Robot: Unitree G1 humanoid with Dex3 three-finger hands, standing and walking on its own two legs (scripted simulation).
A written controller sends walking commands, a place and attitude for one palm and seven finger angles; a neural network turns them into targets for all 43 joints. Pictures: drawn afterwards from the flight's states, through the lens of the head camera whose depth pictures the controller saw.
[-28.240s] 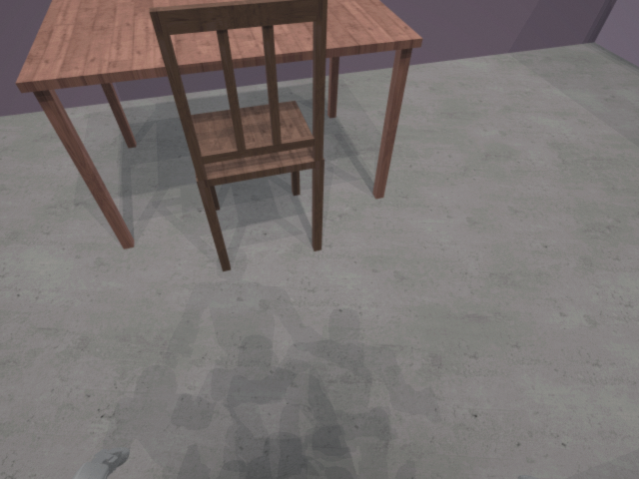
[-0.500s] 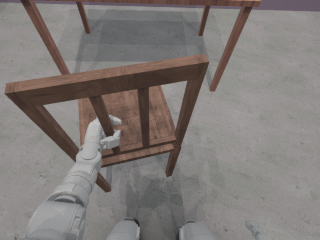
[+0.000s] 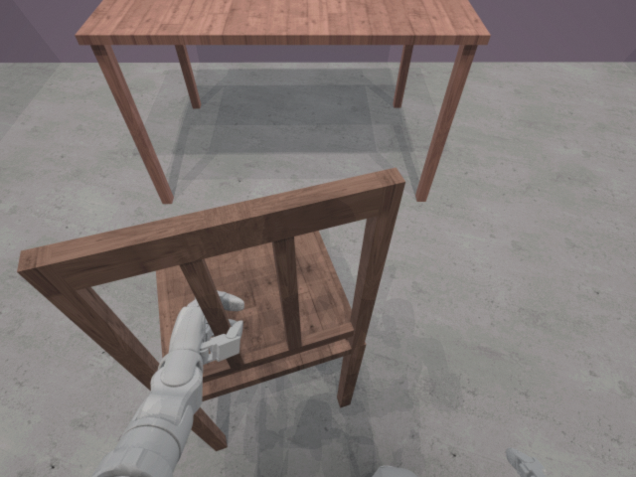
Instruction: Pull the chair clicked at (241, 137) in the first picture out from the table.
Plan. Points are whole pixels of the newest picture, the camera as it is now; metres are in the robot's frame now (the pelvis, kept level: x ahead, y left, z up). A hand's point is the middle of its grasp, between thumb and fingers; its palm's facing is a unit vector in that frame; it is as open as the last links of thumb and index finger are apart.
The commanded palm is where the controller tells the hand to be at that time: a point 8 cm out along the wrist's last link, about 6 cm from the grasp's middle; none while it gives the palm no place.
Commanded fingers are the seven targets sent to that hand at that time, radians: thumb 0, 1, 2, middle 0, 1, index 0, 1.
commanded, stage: stop walking, hand still on the chair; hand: left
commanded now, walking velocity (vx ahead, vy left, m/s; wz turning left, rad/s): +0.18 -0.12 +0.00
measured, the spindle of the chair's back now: (218, 320) +0.33 +0.16 -0.05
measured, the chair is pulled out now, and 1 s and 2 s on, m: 0.69 0.75 0.75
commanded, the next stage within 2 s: open the thumb and straighten the fingers in 0.64 s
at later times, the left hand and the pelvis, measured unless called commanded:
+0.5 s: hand (219, 380) +0.25 +0.14 -0.06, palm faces +0.04 -0.98 -0.17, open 5.7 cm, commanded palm +0.23 +0.19 -0.04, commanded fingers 0.00 0.90 0.90 -0.50 -1.45 -0.50 -1.45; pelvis +0.02 +0.00 +0.01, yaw -1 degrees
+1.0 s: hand (217, 371) +0.26 +0.14 -0.05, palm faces +0.04 -0.99 -0.14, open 8.4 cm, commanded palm +0.23 +0.19 -0.04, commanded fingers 0.00 -0.55 0.20 -0.40 -1.16 -0.40 -1.16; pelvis +0.02 -0.01 -0.01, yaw +1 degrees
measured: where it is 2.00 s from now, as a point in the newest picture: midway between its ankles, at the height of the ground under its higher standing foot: outside the picture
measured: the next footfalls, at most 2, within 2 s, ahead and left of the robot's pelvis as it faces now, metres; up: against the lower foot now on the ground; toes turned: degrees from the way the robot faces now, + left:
none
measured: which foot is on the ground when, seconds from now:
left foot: down 0.00-1.00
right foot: down 0.00-1.00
